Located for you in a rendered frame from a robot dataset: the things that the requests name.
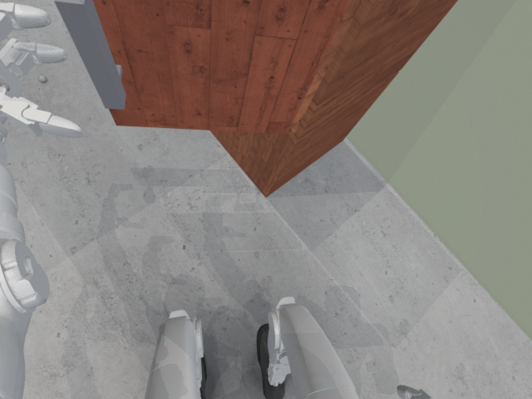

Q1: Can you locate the robot left forearm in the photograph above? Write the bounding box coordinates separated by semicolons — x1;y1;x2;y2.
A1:
0;121;26;244

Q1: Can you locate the handle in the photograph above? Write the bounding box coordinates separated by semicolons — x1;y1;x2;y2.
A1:
54;0;126;110

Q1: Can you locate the robot left hand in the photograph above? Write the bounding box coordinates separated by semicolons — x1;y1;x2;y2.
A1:
0;2;83;138

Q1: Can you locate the cupboard door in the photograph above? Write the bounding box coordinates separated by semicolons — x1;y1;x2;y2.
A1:
93;0;352;134

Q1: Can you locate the right robot foot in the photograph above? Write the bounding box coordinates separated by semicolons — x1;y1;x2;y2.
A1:
257;323;285;399

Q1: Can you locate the left robot upper arm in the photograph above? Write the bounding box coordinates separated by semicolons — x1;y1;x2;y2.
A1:
0;239;50;399

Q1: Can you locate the left robot thigh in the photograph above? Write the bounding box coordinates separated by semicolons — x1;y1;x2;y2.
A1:
145;316;204;399

